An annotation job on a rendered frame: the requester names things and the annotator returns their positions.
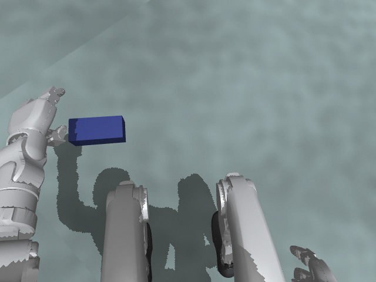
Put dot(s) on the left robot arm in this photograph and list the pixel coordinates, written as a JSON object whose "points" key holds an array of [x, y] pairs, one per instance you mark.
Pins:
{"points": [[21, 177]]}

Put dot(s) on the carton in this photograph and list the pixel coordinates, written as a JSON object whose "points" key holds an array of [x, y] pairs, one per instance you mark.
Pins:
{"points": [[96, 130]]}

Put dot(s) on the left robot hand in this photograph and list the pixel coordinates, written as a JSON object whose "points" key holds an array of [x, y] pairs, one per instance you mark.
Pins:
{"points": [[38, 115]]}

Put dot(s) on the right robot hand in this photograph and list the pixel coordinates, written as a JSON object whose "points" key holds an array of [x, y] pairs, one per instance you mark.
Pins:
{"points": [[319, 270]]}

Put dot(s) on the right robot foot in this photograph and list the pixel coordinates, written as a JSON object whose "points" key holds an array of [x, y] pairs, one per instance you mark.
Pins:
{"points": [[224, 269]]}

